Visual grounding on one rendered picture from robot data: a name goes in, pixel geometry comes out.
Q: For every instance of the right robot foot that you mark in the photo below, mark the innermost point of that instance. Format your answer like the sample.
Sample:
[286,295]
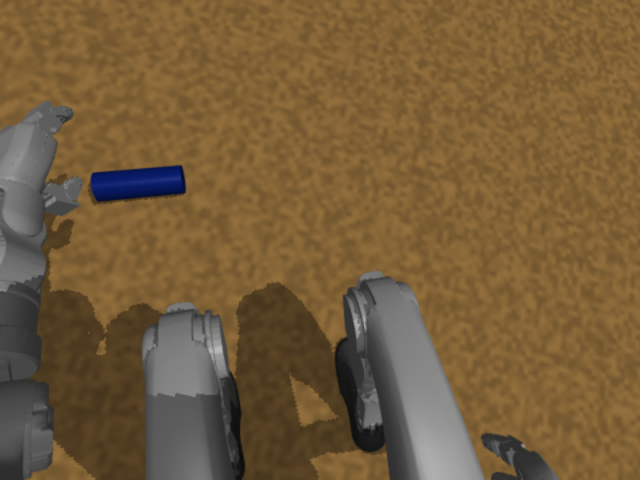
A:
[366,439]

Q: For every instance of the left robot hand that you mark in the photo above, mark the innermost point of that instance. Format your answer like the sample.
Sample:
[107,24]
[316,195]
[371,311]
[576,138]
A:
[27,151]

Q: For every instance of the can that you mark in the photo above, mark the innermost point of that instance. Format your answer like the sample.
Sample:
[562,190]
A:
[138,183]

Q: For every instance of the left robot arm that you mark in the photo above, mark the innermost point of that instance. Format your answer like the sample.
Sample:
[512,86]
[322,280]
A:
[26,419]

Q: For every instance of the left robot foot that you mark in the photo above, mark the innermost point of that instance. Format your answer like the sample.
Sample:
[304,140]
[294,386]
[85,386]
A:
[239,463]

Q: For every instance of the right robot hand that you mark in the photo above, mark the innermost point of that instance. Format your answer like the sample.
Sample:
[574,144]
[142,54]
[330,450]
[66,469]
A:
[528,465]

